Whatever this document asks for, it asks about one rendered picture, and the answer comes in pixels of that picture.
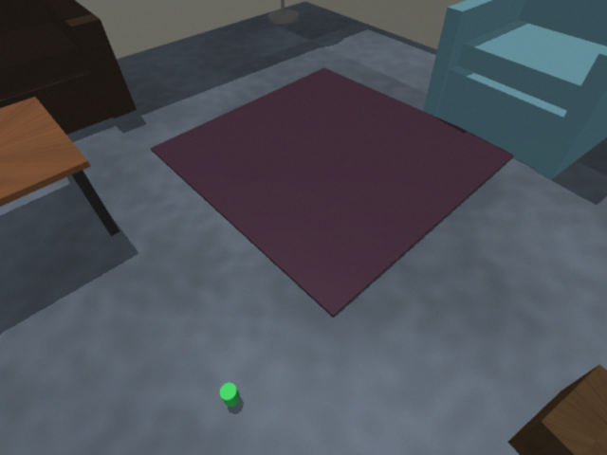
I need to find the floor lamp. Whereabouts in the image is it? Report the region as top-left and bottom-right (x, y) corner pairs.
(268, 0), (300, 24)

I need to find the sofa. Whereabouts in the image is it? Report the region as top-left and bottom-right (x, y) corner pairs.
(0, 0), (137, 135)

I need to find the coffee table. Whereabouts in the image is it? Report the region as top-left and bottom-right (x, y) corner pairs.
(0, 97), (120, 236)

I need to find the armchair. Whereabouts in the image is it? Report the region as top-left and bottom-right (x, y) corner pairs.
(423, 0), (607, 179)

